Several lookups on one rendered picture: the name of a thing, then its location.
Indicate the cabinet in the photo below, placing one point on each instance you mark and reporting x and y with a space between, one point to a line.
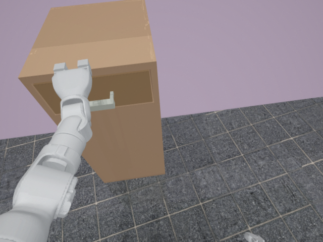
115 37

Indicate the robot left upper arm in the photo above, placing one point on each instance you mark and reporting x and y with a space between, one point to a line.
46 194

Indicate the handle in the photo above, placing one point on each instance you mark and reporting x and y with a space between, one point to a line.
103 104

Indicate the drawer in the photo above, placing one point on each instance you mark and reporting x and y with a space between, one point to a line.
129 88

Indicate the robot left forearm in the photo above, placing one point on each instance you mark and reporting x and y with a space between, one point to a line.
68 142

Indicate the left robot hand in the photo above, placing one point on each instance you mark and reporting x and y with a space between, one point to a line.
74 81

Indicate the right robot hand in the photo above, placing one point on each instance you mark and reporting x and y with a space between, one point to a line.
253 238

